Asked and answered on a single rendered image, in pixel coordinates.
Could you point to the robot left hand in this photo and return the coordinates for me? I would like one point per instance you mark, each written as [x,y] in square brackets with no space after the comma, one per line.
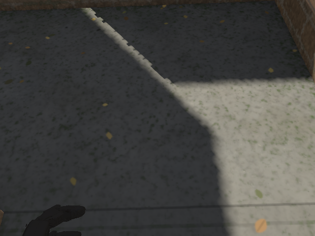
[52,217]

